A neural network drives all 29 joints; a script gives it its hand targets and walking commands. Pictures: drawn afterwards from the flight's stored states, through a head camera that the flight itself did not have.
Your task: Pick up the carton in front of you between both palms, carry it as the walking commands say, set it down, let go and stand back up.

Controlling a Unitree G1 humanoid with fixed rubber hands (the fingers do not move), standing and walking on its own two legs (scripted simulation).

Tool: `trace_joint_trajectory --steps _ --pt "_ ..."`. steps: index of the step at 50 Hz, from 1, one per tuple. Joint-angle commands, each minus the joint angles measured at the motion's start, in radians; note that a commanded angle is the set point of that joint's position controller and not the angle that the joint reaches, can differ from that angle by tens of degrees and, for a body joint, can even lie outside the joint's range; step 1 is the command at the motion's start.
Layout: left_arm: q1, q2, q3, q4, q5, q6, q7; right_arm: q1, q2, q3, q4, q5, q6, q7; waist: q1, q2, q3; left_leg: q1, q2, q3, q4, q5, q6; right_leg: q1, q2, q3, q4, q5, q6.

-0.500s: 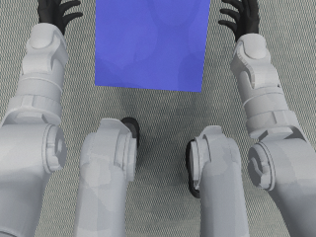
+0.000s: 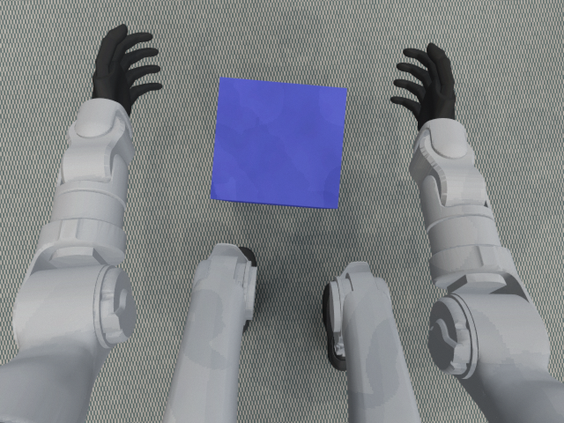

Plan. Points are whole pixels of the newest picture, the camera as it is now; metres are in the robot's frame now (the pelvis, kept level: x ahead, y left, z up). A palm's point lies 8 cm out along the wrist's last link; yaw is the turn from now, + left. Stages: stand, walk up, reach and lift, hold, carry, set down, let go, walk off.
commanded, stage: set down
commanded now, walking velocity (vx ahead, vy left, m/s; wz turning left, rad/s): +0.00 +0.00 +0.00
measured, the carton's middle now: (278, 155) +0.47 +0.07 -0.38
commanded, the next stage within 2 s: let go in 0.38 s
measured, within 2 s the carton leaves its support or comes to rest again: neither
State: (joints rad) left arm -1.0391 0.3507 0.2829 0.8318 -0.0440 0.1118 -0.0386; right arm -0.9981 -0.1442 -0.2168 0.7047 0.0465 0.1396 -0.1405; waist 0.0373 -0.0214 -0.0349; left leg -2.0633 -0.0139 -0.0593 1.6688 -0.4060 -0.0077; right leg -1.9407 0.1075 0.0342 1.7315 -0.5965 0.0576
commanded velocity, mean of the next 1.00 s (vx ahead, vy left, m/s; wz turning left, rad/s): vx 0.00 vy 0.00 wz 0.00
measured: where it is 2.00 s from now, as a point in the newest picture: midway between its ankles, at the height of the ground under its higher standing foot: (288, 323)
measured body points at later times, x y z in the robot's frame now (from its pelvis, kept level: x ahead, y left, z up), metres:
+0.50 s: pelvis +0.03 +0.01 +0.13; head +0.31 +0.05 +0.49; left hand +0.48 +0.28 +0.02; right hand +0.50 -0.13 +0.02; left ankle +0.12 +0.12 -0.47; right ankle +0.07 -0.13 -0.47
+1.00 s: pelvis +0.10 +0.01 +0.24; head +0.24 +0.03 +0.67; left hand +0.32 +0.26 +0.14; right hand +0.36 -0.19 +0.15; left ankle +0.12 +0.12 -0.47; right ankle +0.07 -0.13 -0.47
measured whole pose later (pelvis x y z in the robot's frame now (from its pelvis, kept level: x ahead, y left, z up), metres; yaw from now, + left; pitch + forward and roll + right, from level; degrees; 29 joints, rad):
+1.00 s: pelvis +0.10 +0.01 +0.24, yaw +5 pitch +19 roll +0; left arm -0.02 0.20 0.11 0.52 0.01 -0.01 -0.05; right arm -0.02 -0.17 -0.09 0.53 -0.02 -0.02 0.03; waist 0.01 -0.02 -0.04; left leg -0.74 -0.03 -0.04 0.63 -0.23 0.01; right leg -0.63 0.02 0.08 0.66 -0.36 0.02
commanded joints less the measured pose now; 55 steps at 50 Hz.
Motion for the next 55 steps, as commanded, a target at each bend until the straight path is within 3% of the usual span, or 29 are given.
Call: trace_joint_trajectory --steps 1,10,22,28,34,43,55 --pt "-0.176 0.137 0.018 -0.163 0.002 -0.002 -0.007 -0.178 -0.085 -0.010 -0.162 -0.005 -0.008 0.006 0.025 0.060 -1.100 1.000 -0.034 0.114 -0.160 0.314 -0.021 0.300 0.031 -0.152 -0.264 0.183 0.020" --pt "-0.087 0.081 0.018 -0.166 0.027 0.002 -0.022 -0.065 -0.067 -0.033 -0.122 -0.021 -0.022 0.039 0.005 0.096 -1.012 1.170 -0.033 0.085 -0.324 0.404 -0.022 0.337 0.020 -0.140 -0.435 0.239 0.016" --pt "0.019 0.041 0.043 -0.105 0.092 -0.035 -0.030 0.044 -0.051 -0.044 -0.082 -0.070 -0.057 0.070 0.001 0.063 -0.935 1.295 -0.027 0.057 -0.551 0.461 -0.010 0.566 -0.005 -0.103 -0.668 0.326 0.017" --pt "0.264 0.021 0.008 -0.196 0.145 -0.033 -0.025 0.292 -0.063 -0.010 -0.154 -0.124 -0.056 0.087 -0.005 0.059 -0.958 1.508 -0.026 0.049 -0.674 0.505 -0.006 0.753 -0.010 -0.096 -0.791 0.375 0.007" --pt "0.461 -0.013 -0.056 -0.335 0.103 -0.061 -0.024 0.484 -0.074 0.028 -0.254 -0.109 -0.088 0.122 -0.010 0.077 -0.805 1.678 -0.014 0.023 -0.792 0.549 -0.001 0.861 -0.022 -0.071 -0.912 0.408 -0.016" --pt "0.851 -0.056 -0.123 -0.353 0.066 -0.118 -0.020 0.835 -0.091 0.077 -0.221 -0.071 -0.153 0.163 -0.022 0.065 -0.565 1.813 -0.005 0.010 -0.937 0.608 -0.002 1.101 -0.045 -0.036 -1.064 0.475 -0.022" --pt "1.217 -0.057 -0.187 -0.465 0.037 -0.149 -0.007 1.150 -0.129 0.129 -0.328 -0.059 -0.181 0.187 -0.034 0.011 -0.226 2.033 -0.028 0.037 -1.202 0.559 -0.009 1.551 -0.063 -0.016 -1.320 0.587 -0.026"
